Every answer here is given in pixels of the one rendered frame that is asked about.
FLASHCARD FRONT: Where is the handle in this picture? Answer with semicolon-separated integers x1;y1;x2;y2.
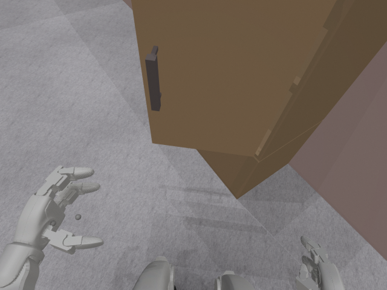
145;46;161;111

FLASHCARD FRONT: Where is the robot right thigh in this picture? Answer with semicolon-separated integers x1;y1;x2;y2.
214;274;255;290

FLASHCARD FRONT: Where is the left robot forearm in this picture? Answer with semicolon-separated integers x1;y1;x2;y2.
0;242;45;290

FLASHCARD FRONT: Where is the robot left hand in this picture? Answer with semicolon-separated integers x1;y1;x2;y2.
13;166;104;255

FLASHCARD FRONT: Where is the right robot shin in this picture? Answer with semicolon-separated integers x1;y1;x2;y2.
222;271;235;276

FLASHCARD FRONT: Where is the robot right hand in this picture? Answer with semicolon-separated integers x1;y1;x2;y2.
296;236;345;290

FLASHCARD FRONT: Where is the cupboard door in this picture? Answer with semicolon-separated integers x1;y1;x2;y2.
131;0;337;157

